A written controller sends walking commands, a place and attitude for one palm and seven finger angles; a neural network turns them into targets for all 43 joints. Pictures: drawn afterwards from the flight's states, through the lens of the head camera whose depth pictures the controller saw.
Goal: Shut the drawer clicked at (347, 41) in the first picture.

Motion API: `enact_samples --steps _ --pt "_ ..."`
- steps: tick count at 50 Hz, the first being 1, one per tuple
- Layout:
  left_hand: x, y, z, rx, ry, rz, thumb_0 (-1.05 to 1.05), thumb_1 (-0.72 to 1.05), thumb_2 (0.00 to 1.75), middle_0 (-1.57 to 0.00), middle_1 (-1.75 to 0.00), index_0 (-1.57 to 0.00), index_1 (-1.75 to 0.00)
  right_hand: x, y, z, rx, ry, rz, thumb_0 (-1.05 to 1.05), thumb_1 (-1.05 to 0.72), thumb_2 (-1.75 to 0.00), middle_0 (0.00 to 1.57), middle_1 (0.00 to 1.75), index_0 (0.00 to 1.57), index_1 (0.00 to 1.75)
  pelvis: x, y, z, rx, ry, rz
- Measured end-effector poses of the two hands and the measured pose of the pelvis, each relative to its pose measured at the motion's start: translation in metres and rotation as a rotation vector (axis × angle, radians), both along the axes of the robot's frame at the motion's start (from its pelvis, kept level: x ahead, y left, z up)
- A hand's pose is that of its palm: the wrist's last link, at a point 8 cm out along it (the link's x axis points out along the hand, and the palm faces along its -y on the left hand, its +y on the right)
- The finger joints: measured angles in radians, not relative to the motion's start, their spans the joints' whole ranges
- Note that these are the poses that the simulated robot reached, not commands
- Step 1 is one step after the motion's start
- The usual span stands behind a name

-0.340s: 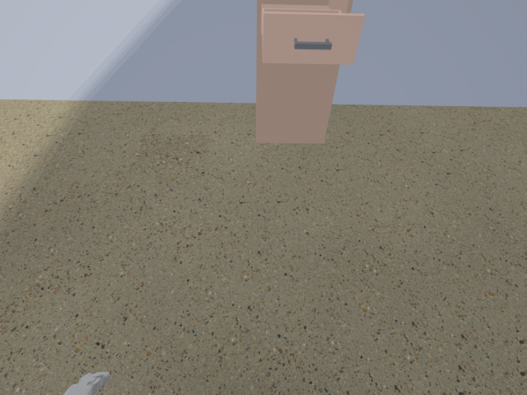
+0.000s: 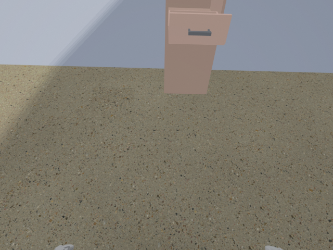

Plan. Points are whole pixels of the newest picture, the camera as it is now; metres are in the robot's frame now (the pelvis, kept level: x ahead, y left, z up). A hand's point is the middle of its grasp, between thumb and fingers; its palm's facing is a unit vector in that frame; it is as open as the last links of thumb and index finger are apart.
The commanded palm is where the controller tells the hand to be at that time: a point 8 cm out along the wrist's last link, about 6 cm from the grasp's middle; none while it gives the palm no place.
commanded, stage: stand and wait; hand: left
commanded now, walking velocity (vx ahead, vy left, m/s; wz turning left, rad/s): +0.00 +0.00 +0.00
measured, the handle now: (199, 31) +1.32 -0.12 -0.03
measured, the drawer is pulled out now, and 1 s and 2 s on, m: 0.30 0.30 0.30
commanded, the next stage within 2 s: look at it before walking up in 0.60 s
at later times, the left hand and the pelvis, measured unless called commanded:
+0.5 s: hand out of the picture +0.05 +0.23 -0.15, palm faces -0.03 -0.94 -0.33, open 7.4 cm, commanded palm none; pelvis -0.02 -0.01 +0.00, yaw +0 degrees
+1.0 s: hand out of the picture +0.06 +0.23 -0.15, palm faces -0.03 -0.95 -0.32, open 7.4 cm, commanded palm none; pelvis -0.02 -0.01 +0.01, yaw +0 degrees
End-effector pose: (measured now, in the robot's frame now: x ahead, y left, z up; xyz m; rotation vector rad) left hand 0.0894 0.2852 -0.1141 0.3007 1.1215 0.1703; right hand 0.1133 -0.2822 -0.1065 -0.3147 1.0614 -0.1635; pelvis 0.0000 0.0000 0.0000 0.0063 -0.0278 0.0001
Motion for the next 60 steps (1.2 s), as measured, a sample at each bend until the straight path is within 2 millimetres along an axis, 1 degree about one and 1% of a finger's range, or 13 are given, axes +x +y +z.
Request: enact_samples --steps 7,12,17,23,33,41,60 --pt "-0.026 0.002 -0.002 0.009 0.063 0.019 0.00 0.90 0.89 -0.20 -0.30 -0.20 -0.30 -0.028 -0.011 -0.005 -0.009 0.071 -0.023 0.00 -0.91 -0.90 0.21 0.30 0.20 0.30 -0.007 -0.004 0.002 0.000 -0.004 0.000" --pt "-0.039 0.002 -0.001 0.016 0.091 0.026 0.00 0.90 0.89 -0.20 -0.30 -0.20 -0.30 -0.047 -0.016 -0.008 -0.010 0.113 -0.039 0.00 -0.91 -0.90 0.21 0.30 0.20 0.30 -0.012 -0.006 0.003 0.000 -0.006 0.000" --pt "-0.044 0.000 0.000 0.019 0.098 0.026 0.00 0.90 0.89 -0.20 -0.30 -0.20 -0.30 -0.061 -0.019 -0.010 -0.006 0.140 -0.051 0.00 -0.91 -0.90 0.21 0.30 0.20 0.30 -0.016 -0.009 0.004 0.000 -0.007 -0.001" --pt "-0.042 -0.004 0.000 0.016 0.089 0.017 0.00 0.90 0.89 -0.20 -0.30 -0.20 -0.30 -0.070 -0.021 -0.011 0.000 0.151 -0.060 0.00 -0.91 -0.90 0.21 0.30 0.20 0.30 -0.019 -0.011 0.004 -0.001 -0.007 -0.004" --pt "-0.034 -0.011 0.000 0.004 0.065 0.004 0.00 0.90 0.89 -0.20 -0.30 -0.20 -0.30 -0.073 -0.023 -0.009 0.000 0.148 -0.065 0.00 -0.91 -0.90 0.21 0.30 0.20 0.30 -0.022 -0.013 0.005 -0.001 -0.006 -0.006" --pt "-0.034 -0.011 -0.001 0.000 0.072 0.002 0.00 0.90 0.89 -0.20 -0.30 -0.20 -0.30 -0.071 -0.023 -0.008 -0.004 0.151 -0.065 0.00 -0.91 -0.90 0.21 0.30 0.20 0.30 -0.020 -0.013 0.005 -0.003 -0.001 -0.007" --pt "-0.035 -0.004 -0.001 0.007 0.091 0.011 0.00 0.90 0.89 -0.20 -0.30 -0.20 -0.30 -0.058 -0.018 -0.006 -0.003 0.136 -0.059 0.00 -0.91 -0.90 0.21 0.30 0.20 0.30 -0.015 -0.010 0.006 -0.003 -0.002 -0.009"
